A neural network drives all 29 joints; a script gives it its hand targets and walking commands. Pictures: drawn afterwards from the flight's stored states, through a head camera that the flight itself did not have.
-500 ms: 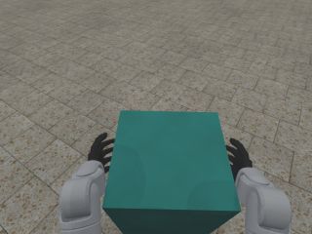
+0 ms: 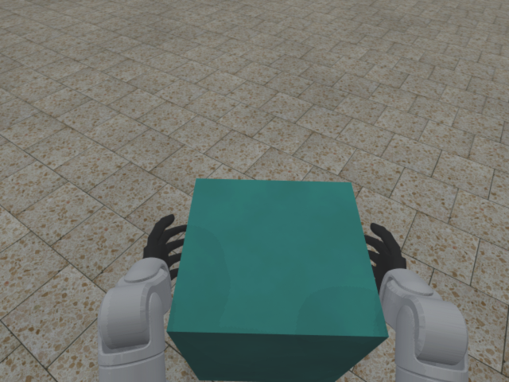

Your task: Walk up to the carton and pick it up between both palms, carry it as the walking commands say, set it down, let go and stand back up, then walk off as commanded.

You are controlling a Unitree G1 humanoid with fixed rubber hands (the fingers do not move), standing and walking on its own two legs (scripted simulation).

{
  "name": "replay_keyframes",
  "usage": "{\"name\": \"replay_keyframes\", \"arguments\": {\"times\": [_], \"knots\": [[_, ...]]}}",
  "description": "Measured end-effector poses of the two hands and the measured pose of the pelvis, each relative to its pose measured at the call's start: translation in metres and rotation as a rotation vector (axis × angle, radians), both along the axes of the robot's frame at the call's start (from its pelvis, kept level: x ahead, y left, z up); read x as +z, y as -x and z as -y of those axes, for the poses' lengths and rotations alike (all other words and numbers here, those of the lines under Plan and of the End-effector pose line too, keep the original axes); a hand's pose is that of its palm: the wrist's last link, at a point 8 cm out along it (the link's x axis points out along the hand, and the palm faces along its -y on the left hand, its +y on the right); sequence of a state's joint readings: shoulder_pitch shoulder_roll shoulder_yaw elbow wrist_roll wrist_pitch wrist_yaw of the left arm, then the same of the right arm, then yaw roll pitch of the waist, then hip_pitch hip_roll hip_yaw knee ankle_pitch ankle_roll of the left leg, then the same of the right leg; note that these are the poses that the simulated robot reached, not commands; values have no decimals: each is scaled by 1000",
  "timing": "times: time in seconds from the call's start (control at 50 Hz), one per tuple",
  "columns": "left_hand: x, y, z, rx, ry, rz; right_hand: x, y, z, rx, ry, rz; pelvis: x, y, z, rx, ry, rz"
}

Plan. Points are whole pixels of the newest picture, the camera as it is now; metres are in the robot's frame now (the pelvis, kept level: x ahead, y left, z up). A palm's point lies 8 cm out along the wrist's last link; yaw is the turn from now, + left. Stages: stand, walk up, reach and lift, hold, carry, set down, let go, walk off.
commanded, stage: carry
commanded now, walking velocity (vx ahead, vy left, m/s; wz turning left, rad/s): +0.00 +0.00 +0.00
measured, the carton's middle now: (269, 288) +0.27 +0.01 +0.00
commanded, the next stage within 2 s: none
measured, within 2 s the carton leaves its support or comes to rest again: neither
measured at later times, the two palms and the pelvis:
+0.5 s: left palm (183, 216) +0.35 +0.15 +0.09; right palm (387, 229) +0.34 -0.17 +0.08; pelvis +0.09 -0.02 +0.00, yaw +0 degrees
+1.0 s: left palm (193, 237) +0.31 +0.13 +0.08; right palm (405, 251) +0.31 -0.19 +0.07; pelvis +0.05 -0.03 +0.00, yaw +0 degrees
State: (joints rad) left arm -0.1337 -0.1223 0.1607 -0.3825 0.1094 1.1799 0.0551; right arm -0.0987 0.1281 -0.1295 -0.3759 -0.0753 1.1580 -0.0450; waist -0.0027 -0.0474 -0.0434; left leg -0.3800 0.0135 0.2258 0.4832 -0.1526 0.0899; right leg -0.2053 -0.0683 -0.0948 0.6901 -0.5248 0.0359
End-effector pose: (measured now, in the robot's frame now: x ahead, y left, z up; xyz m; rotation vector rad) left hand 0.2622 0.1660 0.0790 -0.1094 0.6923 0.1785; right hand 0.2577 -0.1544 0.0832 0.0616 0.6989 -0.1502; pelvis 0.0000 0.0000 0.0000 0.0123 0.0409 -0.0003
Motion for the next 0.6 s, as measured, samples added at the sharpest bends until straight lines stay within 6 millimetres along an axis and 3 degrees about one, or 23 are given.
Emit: {"name": "replay_keyframes", "arguments": {"times": [0.28, 0.42, 0.6], "knots": [[15, -75, 13, -26, -30, 12, 7, -67, 13, -35, -40, 12, 5, -72, 3, -7, 4, -24], [11, -84, 17, -5, -34, -5, 0, -82, 16, -14, -44, -6, 2, -86, 12, 0, 7, -24], [3, -82, 27, -2, -34, -19, -8, -81, 27, -8, -39, -20, 0, -85, 23, 3, 4, -17]]}}
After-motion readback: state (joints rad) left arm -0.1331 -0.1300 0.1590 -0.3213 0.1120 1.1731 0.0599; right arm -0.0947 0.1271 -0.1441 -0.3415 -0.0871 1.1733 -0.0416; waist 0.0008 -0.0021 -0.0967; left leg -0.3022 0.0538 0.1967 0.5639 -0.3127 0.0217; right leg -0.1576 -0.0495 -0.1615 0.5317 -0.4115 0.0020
